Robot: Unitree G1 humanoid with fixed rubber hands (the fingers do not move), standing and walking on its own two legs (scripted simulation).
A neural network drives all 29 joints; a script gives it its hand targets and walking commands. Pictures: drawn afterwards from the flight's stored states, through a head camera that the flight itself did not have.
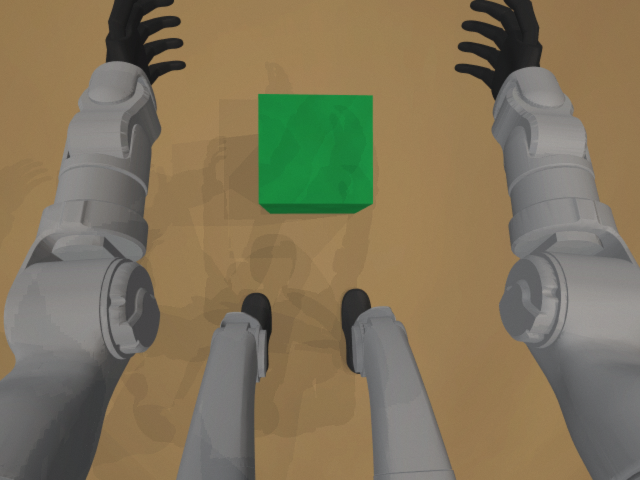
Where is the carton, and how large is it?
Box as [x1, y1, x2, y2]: [258, 94, 372, 213]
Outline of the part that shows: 258,94 259,203 270,213 354,213 372,203 372,95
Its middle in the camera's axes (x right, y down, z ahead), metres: -0.01 -0.17 +0.84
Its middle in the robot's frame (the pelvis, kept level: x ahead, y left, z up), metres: +0.53 -0.02 -0.52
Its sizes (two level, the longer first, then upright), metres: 0.210 0.200 0.250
